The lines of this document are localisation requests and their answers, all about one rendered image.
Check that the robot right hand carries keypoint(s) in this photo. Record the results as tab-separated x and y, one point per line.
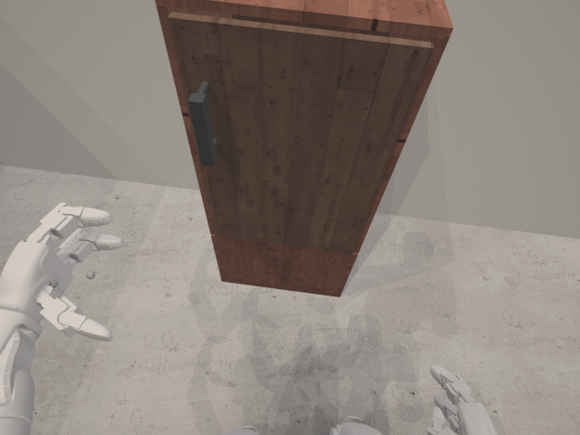
469	418

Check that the handle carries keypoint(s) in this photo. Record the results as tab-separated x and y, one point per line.
198	107

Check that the cupboard door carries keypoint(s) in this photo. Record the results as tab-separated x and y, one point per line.
306	121

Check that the right robot shin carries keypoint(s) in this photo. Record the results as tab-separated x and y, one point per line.
351	419

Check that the robot left hand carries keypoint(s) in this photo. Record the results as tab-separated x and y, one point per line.
24	282

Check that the left robot forearm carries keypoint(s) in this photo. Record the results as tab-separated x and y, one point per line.
19	331

